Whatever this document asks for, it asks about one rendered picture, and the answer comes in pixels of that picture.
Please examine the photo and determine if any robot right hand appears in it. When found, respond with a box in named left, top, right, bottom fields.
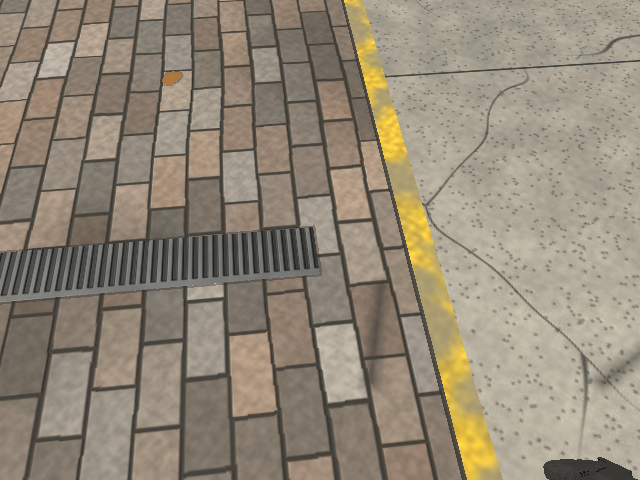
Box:
left=543, top=457, right=638, bottom=480

